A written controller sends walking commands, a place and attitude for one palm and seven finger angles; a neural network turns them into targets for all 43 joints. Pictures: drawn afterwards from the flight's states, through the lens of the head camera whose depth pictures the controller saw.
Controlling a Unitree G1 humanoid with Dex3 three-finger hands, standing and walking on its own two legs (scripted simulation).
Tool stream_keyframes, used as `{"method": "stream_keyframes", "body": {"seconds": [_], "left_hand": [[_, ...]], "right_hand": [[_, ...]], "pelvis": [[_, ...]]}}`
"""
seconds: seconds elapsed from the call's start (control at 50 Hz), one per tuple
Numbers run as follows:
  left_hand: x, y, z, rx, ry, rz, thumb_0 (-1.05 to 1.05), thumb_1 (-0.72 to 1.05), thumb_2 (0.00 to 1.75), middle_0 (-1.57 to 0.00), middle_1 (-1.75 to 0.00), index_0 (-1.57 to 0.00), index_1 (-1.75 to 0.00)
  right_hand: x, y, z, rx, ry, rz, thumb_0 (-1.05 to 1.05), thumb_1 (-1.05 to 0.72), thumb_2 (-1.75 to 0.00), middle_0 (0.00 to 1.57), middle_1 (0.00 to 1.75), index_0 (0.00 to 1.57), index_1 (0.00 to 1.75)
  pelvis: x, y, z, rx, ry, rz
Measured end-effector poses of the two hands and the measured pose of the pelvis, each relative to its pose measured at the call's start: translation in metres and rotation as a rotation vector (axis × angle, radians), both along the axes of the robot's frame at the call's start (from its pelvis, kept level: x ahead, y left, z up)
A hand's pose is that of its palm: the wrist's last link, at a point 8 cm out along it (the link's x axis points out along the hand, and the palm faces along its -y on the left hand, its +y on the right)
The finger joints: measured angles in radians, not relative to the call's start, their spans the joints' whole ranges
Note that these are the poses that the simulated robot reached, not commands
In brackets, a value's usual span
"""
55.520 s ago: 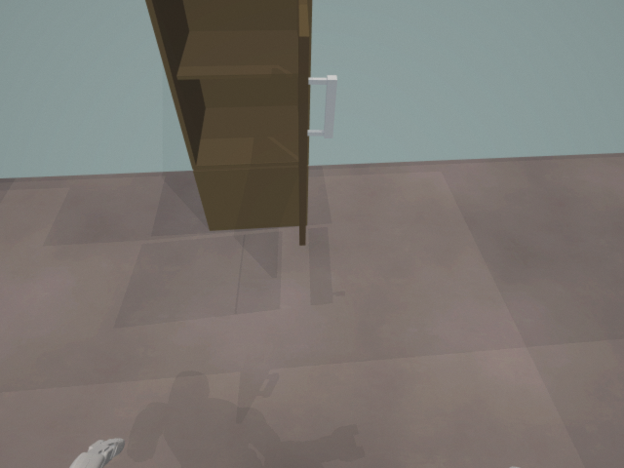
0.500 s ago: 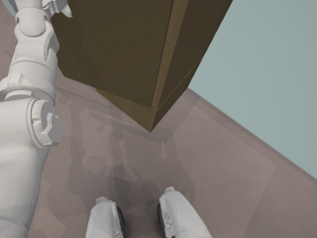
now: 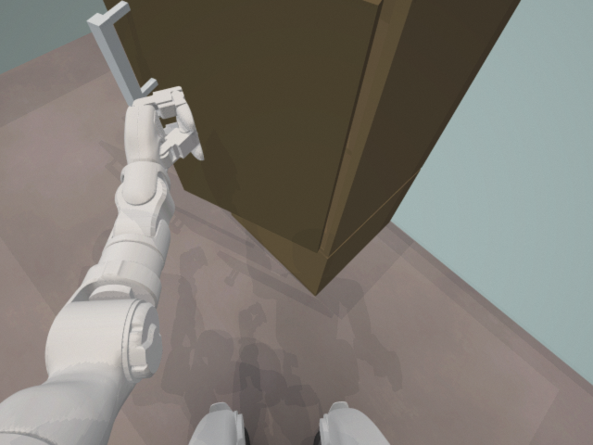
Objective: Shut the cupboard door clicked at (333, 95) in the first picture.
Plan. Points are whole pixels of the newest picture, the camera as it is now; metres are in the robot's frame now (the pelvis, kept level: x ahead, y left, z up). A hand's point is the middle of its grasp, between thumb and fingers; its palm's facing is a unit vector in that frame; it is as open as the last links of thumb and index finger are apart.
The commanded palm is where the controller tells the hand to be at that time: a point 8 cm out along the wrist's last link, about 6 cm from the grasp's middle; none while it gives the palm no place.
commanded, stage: pull the fist back off the door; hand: left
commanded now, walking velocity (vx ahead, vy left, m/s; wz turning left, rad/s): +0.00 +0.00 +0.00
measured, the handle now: (129, 58) +0.65 +0.19 +0.08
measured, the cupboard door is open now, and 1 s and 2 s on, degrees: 18 18 18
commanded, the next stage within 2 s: draw the hand back to the body in 0.08 s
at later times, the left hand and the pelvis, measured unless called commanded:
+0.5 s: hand (144, 161) +0.44 +0.14 +0.11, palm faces +0.05 -1.00 -0.03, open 3.1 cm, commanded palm +0.39 +0.18 +0.13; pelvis +0.01 +0.00 +0.02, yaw -1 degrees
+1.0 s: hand out of the picture +0.29 +0.22 +0.17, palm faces +0.26 -0.93 -0.24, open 3.4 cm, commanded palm +0.24 +0.26 +0.19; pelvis +0.00 +0.01 +0.06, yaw +1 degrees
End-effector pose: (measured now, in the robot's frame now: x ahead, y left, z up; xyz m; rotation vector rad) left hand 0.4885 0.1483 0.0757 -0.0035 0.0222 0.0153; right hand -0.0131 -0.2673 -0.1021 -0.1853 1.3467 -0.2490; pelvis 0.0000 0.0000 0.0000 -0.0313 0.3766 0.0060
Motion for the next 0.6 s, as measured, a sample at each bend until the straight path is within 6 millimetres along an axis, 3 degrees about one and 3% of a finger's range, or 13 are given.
{"method": "stream_keyframes", "body": {"seconds": [0.08, 0.16, 0.32, 0.46, 0.6], "left_hand": [[-0.008, -0.006, 0.007, 0.027, -0.038, -0.012, 0.02, 0.9, 0.9, -1.3, -1.5, -1.3, -1.5], [-0.005, -0.009, 0.009, 0.046, -0.007, -0.014, 0.02, 0.89, 0.9, -1.3, -1.5, -1.3, -1.5], [-0.007, 0.002, 0.019, 0.014, -0.034, 0.02, 0.02, 0.89, 0.9, -1.3, -1.5, -1.3, -1.5], [-0.055, 0.037, 0.033, 0.051, -0.023, 0.029, 0.02, 0.9, 0.9, -1.3, -1.5, -1.3, -1.5], [-0.105, 0.056, 0.058, 0.025, -0.083, 0.017, 0.02, 0.9, 0.9, -1.3, -1.5, -1.3, -1.5]], "right_hand": [[0.029, -0.001, -0.005, 0.002, -0.071, 0.026, 0.01, -0.9, -0.9, 0.2, 0.3, 0.2, 0.29], [0.046, 0.003, -0.01, 0.014, -0.116, 0.035, 0.01, -0.9, -0.89, 0.2, 0.3, 0.2, 0.29], [0.034, 0.014, -0.013, 0.05, -0.114, 0.001, 0.01, -0.9, -0.89, 0.2, 0.3, 0.2, 0.3], [0.026, 0.02, -0.001, 0.088, -0.11, -0.038, 0.01, -0.9, -0.89, 0.2, 0.3, 0.2, 0.3], [0.064, 0.011, 0.023, 0.028, -0.245, 0.008, 0.01, -0.9, -0.89, 0.2, 0.3, 0.2, 0.3]], "pelvis": [[0.0, -0.001, -0.001, 0.004, -0.015, 0.006], [-0.003, -0.001, -0.002, 0.008, -0.023, 0.01], [-0.005, -0.002, 0.001, 0.019, -0.027, -0.012], [0.004, -0.002, 0.019, 0.025, -0.106, -0.028], [0.004, -0.001, 0.032, 0.016, -0.2, -0.006]]}}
